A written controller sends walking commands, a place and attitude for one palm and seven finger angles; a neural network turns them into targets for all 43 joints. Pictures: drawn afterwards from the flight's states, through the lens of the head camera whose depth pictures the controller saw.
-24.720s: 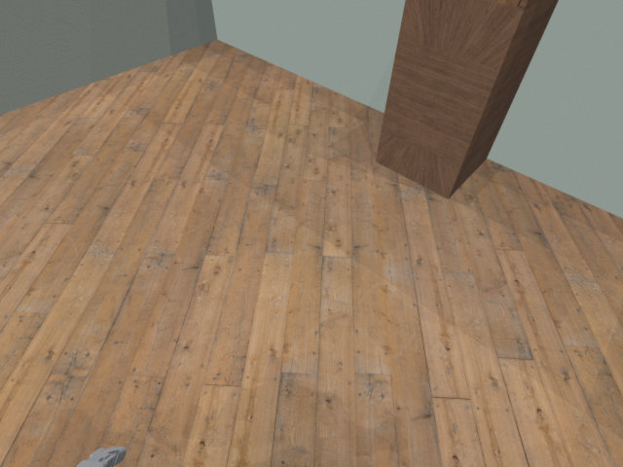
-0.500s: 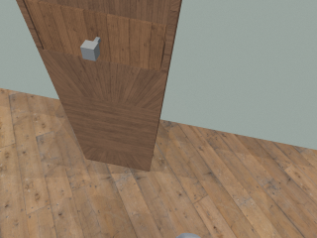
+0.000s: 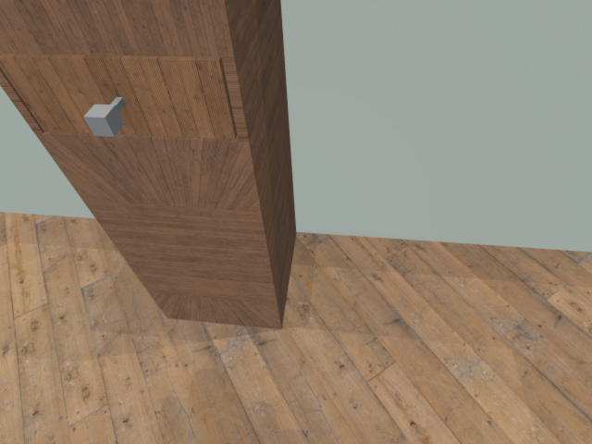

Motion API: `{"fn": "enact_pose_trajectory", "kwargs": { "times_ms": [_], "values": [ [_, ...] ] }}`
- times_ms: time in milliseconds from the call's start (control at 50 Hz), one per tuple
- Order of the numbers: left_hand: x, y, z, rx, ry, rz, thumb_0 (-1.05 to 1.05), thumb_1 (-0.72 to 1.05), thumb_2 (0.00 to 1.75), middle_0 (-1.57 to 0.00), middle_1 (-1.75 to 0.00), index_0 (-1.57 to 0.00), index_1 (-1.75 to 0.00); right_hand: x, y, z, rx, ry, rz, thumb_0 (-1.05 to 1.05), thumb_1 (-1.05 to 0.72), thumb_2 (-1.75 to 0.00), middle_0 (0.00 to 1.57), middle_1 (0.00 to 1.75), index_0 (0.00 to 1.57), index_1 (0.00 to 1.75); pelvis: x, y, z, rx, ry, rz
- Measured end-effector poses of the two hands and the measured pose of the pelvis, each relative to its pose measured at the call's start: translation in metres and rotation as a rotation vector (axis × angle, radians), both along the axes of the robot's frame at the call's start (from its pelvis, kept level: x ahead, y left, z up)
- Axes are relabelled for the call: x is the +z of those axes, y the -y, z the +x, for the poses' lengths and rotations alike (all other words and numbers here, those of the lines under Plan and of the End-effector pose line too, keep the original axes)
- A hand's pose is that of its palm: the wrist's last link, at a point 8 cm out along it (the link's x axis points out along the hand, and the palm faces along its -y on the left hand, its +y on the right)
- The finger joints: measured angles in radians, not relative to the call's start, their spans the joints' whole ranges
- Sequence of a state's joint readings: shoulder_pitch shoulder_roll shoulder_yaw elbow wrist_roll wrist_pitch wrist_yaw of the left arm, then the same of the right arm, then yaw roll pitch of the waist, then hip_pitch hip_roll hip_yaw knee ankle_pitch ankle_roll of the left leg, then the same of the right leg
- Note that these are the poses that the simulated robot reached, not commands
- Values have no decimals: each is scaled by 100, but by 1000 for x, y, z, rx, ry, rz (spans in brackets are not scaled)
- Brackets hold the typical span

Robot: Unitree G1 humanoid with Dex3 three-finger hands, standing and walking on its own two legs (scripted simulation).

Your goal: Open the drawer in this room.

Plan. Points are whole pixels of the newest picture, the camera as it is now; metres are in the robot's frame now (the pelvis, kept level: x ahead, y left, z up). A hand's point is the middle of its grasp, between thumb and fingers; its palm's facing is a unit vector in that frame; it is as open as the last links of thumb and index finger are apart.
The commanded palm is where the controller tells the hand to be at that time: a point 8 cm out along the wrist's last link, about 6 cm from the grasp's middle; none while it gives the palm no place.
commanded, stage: come to a stop and stand still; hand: left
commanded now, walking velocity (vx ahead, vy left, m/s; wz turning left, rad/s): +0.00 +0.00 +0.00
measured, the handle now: (110, 113) +0.59 +0.33 +0.15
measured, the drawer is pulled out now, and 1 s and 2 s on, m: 0.00 0.00 0.00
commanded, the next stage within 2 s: look again from close up in 0.32 s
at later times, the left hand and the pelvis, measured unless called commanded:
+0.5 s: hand out of the picture -0.02 +0.16 -0.17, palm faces +0.03 -0.98 -0.19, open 7.4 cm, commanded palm none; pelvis +0.01 +0.01 +0.00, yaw -1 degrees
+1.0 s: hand out of the picture +0.02 +0.23 -0.18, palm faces +0.00 -0.98 -0.20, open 7.4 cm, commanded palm none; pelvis +0.00 +0.05 +0.00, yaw -2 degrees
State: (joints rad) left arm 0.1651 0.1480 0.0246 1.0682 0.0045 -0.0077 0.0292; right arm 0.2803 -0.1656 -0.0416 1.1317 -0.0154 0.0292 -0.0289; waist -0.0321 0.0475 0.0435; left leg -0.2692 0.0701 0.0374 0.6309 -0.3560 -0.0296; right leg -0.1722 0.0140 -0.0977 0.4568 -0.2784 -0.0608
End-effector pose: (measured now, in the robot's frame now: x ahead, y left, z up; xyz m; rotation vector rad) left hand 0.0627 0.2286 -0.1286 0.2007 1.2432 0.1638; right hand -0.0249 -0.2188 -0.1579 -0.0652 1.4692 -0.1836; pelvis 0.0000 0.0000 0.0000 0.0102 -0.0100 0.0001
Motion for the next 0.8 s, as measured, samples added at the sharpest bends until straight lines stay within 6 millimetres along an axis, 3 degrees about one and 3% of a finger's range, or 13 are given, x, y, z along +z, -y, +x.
{"fn": "enact_pose_trajectory", "kwargs": {
  "times_ms": [120, 300, 420, 520, 620, 800],
  "values": [
    [-14, 6, -23, 55, -55, -22, 0, 95, 90, -20, -30, -21, -29, 4, 0, 18, 43, 22, -11, 0, -91, -90, 20, 30, 20, 30, -2, 8, 2, 10, 2, -6],
    [-14, 17, -71, 77, -188, -53, 1, 92, 90, -20, -30, -20, -29, 11, 9, 34, 63, 42, -37, 1, -92, -90, 20, 30, 20, 30, 3, 9, 7, 1, 6, -7],
    [-13, 22, -87, 87, -239, -71, 1, 91, 90, -20, -30, -20, -29, 12, 5, 38, 70, 37, -39, 0, -92, -90, 20, 30, 20, 30, 4, 5, 11, -1, 0, -7],
    [-14, 15, -88, 59, -219, -58, 1, 91, 90, -20, -30, -20, -29, 9, 0, 45, 60, 87, -47, 1, -93, -90, 20, 30, 20, 30, 0, -9, 8, -19, -18, -32],
    [-19, -6, -74, 49, -170, -52, 1, 91, 90, -20, -30, -20, -29, 7, -16, 48, 63, 145, -57, 1, -94, -90, 20, 30, 20, 30, -5, -25, 8, -17, -6, -25],
    [-19, -39, -43, 14, -73, -36, 1, 91, 90, -20, -30, -20, -29, 10, -41, 26, 65, 132, -50, 1, -95, -90, 20, 30, 20, 30, -4, -43, 3, -27, 9, -12]
  ]
}}
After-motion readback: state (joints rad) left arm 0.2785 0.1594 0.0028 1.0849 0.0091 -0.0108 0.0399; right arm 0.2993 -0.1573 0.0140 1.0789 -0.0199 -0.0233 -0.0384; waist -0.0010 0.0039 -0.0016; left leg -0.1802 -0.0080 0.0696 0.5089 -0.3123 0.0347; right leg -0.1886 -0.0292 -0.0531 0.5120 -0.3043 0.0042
